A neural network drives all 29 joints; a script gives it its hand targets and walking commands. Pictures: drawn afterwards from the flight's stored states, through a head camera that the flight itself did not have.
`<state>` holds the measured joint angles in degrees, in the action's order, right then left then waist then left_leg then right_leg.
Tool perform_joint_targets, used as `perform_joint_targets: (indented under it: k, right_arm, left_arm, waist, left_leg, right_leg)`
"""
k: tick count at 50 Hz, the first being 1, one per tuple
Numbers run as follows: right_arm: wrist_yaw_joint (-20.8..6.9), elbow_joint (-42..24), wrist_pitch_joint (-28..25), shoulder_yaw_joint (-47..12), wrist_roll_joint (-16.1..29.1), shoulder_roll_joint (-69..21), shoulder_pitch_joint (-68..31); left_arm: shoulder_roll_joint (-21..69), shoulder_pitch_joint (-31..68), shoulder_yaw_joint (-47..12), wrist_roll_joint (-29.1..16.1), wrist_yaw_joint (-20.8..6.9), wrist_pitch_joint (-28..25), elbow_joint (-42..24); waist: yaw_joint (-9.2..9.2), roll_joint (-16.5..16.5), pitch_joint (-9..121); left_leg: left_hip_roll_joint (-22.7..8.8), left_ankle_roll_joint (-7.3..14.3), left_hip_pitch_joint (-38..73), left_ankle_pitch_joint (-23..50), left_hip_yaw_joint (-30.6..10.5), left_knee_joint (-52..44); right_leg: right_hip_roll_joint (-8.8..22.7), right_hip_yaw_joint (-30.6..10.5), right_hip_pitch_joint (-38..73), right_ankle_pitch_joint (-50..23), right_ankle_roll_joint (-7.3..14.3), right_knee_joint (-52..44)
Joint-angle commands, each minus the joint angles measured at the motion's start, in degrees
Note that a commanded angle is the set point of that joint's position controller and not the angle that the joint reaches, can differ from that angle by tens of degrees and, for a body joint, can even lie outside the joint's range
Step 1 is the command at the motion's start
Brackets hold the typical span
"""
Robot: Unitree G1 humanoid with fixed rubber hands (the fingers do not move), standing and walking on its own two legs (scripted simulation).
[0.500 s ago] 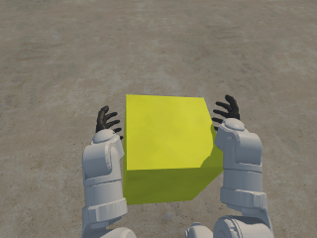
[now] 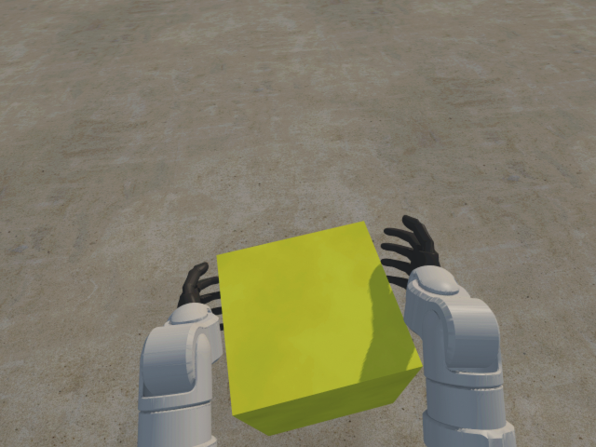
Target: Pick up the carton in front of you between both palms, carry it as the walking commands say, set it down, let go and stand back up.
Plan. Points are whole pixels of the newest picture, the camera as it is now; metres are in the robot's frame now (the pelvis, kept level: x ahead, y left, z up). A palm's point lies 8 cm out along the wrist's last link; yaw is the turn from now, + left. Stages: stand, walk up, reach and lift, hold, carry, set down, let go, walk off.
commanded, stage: carry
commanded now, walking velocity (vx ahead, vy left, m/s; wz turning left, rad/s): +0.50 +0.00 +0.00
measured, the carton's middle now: (313, 336) +0.31 +0.00 -0.05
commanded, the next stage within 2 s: none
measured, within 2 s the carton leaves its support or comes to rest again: neither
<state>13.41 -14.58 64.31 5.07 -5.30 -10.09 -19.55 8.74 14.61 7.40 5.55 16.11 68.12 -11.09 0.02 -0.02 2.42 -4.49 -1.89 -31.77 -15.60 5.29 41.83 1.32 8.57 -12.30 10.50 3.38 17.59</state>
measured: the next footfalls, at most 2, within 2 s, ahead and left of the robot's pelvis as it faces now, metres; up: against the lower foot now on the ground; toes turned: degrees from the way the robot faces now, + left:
left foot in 0.18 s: +0.26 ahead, +0.13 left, +0.00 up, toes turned +10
right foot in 0.62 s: +0.57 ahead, -0.10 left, +0.00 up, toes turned -12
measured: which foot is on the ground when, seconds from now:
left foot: up 0.00-0.16, down 0.18-0.66, up 0.68-1.00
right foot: down 0.00-0.22, up 0.24-0.60, down 0.62-1.00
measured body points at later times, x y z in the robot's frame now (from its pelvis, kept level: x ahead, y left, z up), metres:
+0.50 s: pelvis +0.30 +0.03 +0.00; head +0.30 +0.04 +0.45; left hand +0.60 +0.17 +0.09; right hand +0.58 -0.12 +0.10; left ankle +0.22 +0.13 -0.75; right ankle +0.41 -0.11 -0.71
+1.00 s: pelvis +0.62 -0.02 +0.00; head +0.64 -0.03 +0.45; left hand +0.90 +0.13 +0.08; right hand +0.91 -0.16 +0.09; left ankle +0.74 +0.13 -0.71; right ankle +0.53 -0.09 -0.75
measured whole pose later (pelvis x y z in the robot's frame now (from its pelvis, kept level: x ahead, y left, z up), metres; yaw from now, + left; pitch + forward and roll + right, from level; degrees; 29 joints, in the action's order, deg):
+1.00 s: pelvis +0.62 -0.02 +0.00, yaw +0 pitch +4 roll +2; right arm 14.7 -23.7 66.8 1.0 -4.5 -7.8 -9.4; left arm 7.8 9.1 2.4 4.0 15.5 69.0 -22.6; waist 0.7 -0.3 3.2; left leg -5.4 -0.7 -33.9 -6.8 7.7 36.1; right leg 1.6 11.8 -3.4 15.8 2.1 14.6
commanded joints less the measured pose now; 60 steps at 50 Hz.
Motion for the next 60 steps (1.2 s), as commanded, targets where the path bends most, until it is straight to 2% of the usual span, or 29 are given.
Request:
perform_joint_targets:
  k: [1, 5, 7, 8, 9, 10, 11, 12, 13, 15, 19, 26, 29, 30, 31, 32, 33, 34, 36, 39, 49, 51, 53, 54, 55, 56, 57, 58, 60]
  right_arm:
    - [-9.91, 0.83, 2.77, -26.49, 12.64, -63.27, 0.47]
    - [-9.53, -6.62, 4.92, -28.28, 15.23, -56.86, -2.72]
    - [-8.91, -7.5, 6.05, -27.1, 15.4, -52.24, -3.3]
    - [-8.67, -7.74, 6.57, -26.46, 15.24, -49.89, -3.38]
    - [-8.47, -8.22, 6.81, -26.11, 15.19, -47.98, -3.69]
    - [-8.39, -8.65, 6.96, -26.12, 15.66, -48.38, -5.16]
    - [-8.55, -10.92, 6.43, -27.47, 16.69, -50.26, -7.41]
    - [-8.61, -11.89, 6.06, -27.85, 16.39, -51.68, -8.95]
    - [-8.77, -12.17, 5.79, -28.33, 16.62, -52.78, -11.49]
    - [-9.48, -13.31, 4.81, -29.41, 17.76, -54.88, -14.01]
    - [-10.66, -12.73, 4.16, -30.73, 19.34, -55.52, -14.25]
    - [-10.16, -9.05, 5.61, -29.5, 17.04, -51.85, -9.38]
    - [-9.67, -8.04, 6.03, -29.32, 16.17, -51.08, -9.61]
    - [-9.52, -7.27, 6.26, -28.93, 15.83, -50.2, -9.68]
    - [-9.51, -7.4, 6.49, -28.93, 15.75, -50.75, -9.76]
    - [-9.68, -6.27, 6.49, -29.3, 16.24, -51.76, -10.56]
    - [-10.12, -7.68, 5.77, -30.98, 17.67, -54.61, -11.4]
    - [-10.6, -7.36, 4.96, -31.47, 18.03, -57.23, -12.25]
    - [-11.31, -7.22, 3.33, -32.33, 18.36, -61.87, -12.28]
    - [-11.39, -7.22, 1.24, -32.72, 17.55, -63.74, -9.35]
    - [-8.57, -14.36, 2.88, -32.13, 16.94, -53.11, -6.5]
    - [-8.26, -13.4, 4.49, -31.31, 16.87, -49.77, -5.54]
    - [-7.98, -11.17, 5.74, -29.97, 16.66, -46.97, -3.82]
    - [-7.95, -10.55, 6.15, -29.16, 16.6, -45.87, -3.77]
    - [-7.87, -10.66, 6.25, -28.53, 16.48, -43.83, -4.02]
    - [-7.88, -10.27, 6.23, -28.38, 16.77, -44.96, -4.21]
    - [-8.25, -10.96, 6.04, -28.92, 17.57, -47.76, -5.89]
    - [-8.62, -12.21, 5.43, -29.47, 17.46, -50.02, -7.21]
    - [-9.61, -12.69, 4.63, -30.37, 18.09, -54.26, -11.11]
  left_arm:
    - [55.59, 30.41, -31.8, -20.92, -12.88, -3.04, -26.03]
    - [51.34, 23.51, -32.02, -19.52, -11.62, 0.31, -24.33]
    - [49.01, 21.39, -31.78, -19.38, -11.24, 2.03, -21.73]
    - [48.04, 20.85, -31.82, -19.54, -11.03, 2.8, -20.96]
    - [47.91, 20.58, -32.52, -20.01, -10.95, 3.46, -21.18]
    - [47.91, 20.93, -33.25, -20.32, -10.93, 3.87, -19.94]
    - [49.65, 22.95, -33.96, -21.26, -11.31, 3.48, -21.68]
    - [51.11, 24.84, -34.11, -21.38, -11.67, 3.18, -21.1]
    - [52.39, 24.41, -33.91, -21.34, -12.08, 2.84, -18.78]
    - [55.31, 23.88, -34.05, -21.24, -12.48, 1.75, -17.23]
    - [56.91, 22.88, -33.61, -19.37, -12.26, 0.28, -17.86]
    - [53.13, 20.16, -32.53, -18.43, -12.11, 1.81, -15.7]
    - [52.13, 19.18, -31.63, -18.82, -12.51, 2.12, -13.64]
    - [51.71, 18.84, -31.07, -18.41, -12.54, 2.08, -12.85]
    - [50.49, 18.53, -30.56, -17.82, -12.55, 1.92, -11.81]
    - [51.29, 18.6, -30.03, -17.83, -12.62, 1.53, -10.98]
    - [54.38, 19.62, -30.91, -18.82, -13.05, 0.68, -12.77]
    - [56.62, 20.69, -31.69, -19.11, -13.42, -0.07, -14.79]
    - [60.87, 24.49, -33.4, -20.45, -14.01, -1.74, -17.96]
    - [61.64, 23.68, -33.66, -20.49, -14.61, -3.56, -19.43]
    - [50.46, 18.07, -33.33, -19.83, -12.7, -1.24, -23.34]
    - [47.19, 16.31, -32.56, -18.87, -11.82, 0.11, -22.18]
    - [44.87, 16.17, -32.22, -18.28, -11.0, 1.49, -21.11]
    - [43.85, 16.93, -32.25, -18.28, -10.6, 2.08, -20.74]
    - [44.21, 17.27, -32.78, -18.8, -10.38, 2.63, -21.68]
    - [44.7, 18.16, -33.78, -19.35, -10.4, 2.94, -21.8]
    - [46.96, 19.08, -34.43, -19.72, -10.71, 2.58, -21.73]
    - [49.13, 21.32, -34.44, -20.05, -11.24, 2.16, -21.86]
    - [53.74, 22.6, -34.94, -20.52, -12.31, 1.31, -20.01]
  waist:
    - [1.51, -7.59, 19.3]
    - [1.8, -6.53, 16.25]
    - [0.56, -2.57, 18.78]
    - [-0.69, 3.28, 22.07]
    - [-0.88, 18.15, 25.37]
    - [-1.31, 17.76, 22.83]
    - [-1.71, 11.67, 22.0]
    - [-1.75, 6.58, 21.13]
    - [-1.44, 4.53, 20.57]
    - [-1.17, 4.41, 19.81]
    - [-0.98, 7.06, 16.87]
    - [-1.38, 9.11, 12.54]
    - [0.15, 5.97, 16.61]
    - [1.5, 1.5, 20.97]
    - [1.36, -13.63, 25.53]
    - [1.02, -18.29, 23.94]
    - [1.05, -12.54, 22.86]
    - [1.1, -6.11, 22.64]
    - [0.67, -3.5, 22.97]
    - [0.95, -7.7, 22.65]
    - [1.39, -7.94, 13.59]
    - [1.58, -8.08, 12.51]
    - [0.1, -5.18, 15.73]
    - [-1.28, -2.73, 19.07]
    - [-1.4, 12.43, 25.16]
    - [-1.2, 19.32, 24.84]
    - [-1.7, 11.74, 23.5]
    - [-1.83, 7.4, 22.16]
    - [-1.25, 4.31, 20.72]
  left_leg:
    - [1.79, 0.18, 2.58, 8.77, 4.38, -11.06]
    - [2.82, 0.9, 8.39, 11.35, 7.79, -17.69]
    - [2.32, 2.59, 23.76, 8.09, 8.01, -20.99]
    - [-6.49, 6.18, 36.36, 5.09, -3.34, -21.45]
    - [-18.73, 11.89, 47.3, 6.62, -26.17, -24.2]
    - [-21.36, 15.76, 52.19, 16.2, -31.49, -24.97]
    - [-21.06, 15.71, 50.56, 22.11, -27.35, -23.97]
    - [-18.96, 13.38, 47.09, 23.86, -23.39, -24.05]
    - [-17.44, 11.27, 42.98, 21.09, -19.25, -25.61]
    - [-15.2, 9.01, 37.67, 15.41, -12.89, -28.91]
    - [-11.97, 9.23, 35.27, 12.9, -5.23, -31.91]
    - [-9.58, 6.72, 35.88, 22.75, 2.06, -28.1]
    - [-6.13, 3.35, 30.46, 31.25, 7.91, -11.78]
    - [-4.17, 1.24, 20.73, 22.7, 8.15, 0.49]
    - [1.76, -0.81, 6.91, 3.8, 6.36, 17.7]
    - [4.94, -0.1, -6.5, -13.4, 0.98, 26.03]
    - [1.78, 0.99, -8.72, -13.4, -2.82, 29.38]
    - [-0.24, 1.67, -8.41, -11.96, -4.13, 29.44]
    - [-2.84, 2.02, -4.43, -5.57, -5.25, 21.53]
    - [-1.74, 1.55, -3.03, -1.8, -1.64, 13.04]
    - [1.19, 1.66, -0.45, 13.26, 6.13, -11.55]
    - [2.19, 2.27, 2.75, 13.69, 8.05, -14.92]
    - [4.9, 3.85, 17.28, 12.02, 10.65, -19.69]
    - [0.29, 6.06, 31.39, 10.92, 5.51, -18.41]
    - [-14.83, 11.79, 45.3, 10.17, -18.73, -19.54]
    - [-20.37, 16.92, 52.54, 17.04, -33.57, -24.66]
    - [-19.67, 17.44, 51.65, 20.73, -28.46, -24.8]
    - [-18.58, 14.85, 47.38, 25.73, -24.33, -23.99]
    - [-16.17, 10.4, 38.78, 18.55, -16.3, -27.08]
  right_leg:
    - [12.55, -7.14, 17.1, -16.84, 3.63, -4.02]
    - [12.09, -5.36, 15.22, -16.19, 3.31, 0.59]
    - [9.29, -1.02, 8.96, -18.47, 0.63, 12.72]
    - [6.8, 1.95, -2.65, -10.52, -2.13, 25.24]
    - [0.41, 1.0, -18.73, 10.56, -4.18, 38.61]
    - [-1.42, -3.64, -30.66, 20.91, -3.54, 46.53]
    - [1.45, -6.18, -32.54, 20.36, -1.92, 50.12]
    - [2.79, -6.97, -32.97, 18.83, -2.28, 51.8]
    - [4.53, -8.05, -30.65, 15.07, -2.14, 47.9]
    - [5.05, -6.72, -26.11, 10.05, -2.39, 40.2]
    - [3.96, -2.87, -23.54, 1.85, -3.44, 26.4]
    - [1.56, 3.23, -16.23, -8.08, -2.45, 11.14]
    - [-1.65, 7.0, 2.52, -3.95, -1.38, 6.67]
    - [4.6, -1.91, 15.89, -0.07, 0.26, 6.59]
    - [19.63, -27.98, 25.59, 2.71, 6.11, 1.6]
    - [23.43, -38.28, 30.77, -5.09, 10.39, -2.55]
    - [22.01, -32.44, 28.99, -15.28, 9.52, -1.08]
    - [20.43, -25.82, 25.4, -17.99, 7.3, 0.55]
    - [18.61, -18.33, 19.47, -12.49, 4.66, -1.93]
    - [17.08, -12.81, 17.94, -10.5, 4.48, -4.73]
    - [12.37, -1.84, 20.59, -23.84, 3.34, -4.13]
    - [11.9, -0.77, 21.36, -28.43, 2.59, -1.25]
    - [9.15, 3.56, 17.35, -35.13, -0.06, 12.55]
    - [7.79, 4.23, 7.05, -26.25, -1.94, 23.1]
    - [2.77, 3.93, -8.97, -7.15, -4.37, 40.0]
    - [-3.47, -1.23, -24.83, 18.32, -4.65, 51.01]
    - [-0.44, -6.32, -28.48, 17.86, -2.44, 56.05]
    - [1.88, -7.59, -29.33, 17.25, -2.0, 57.04]
    - [6.06, -9.3, -25.08, 10.68, -1.78, 48.24]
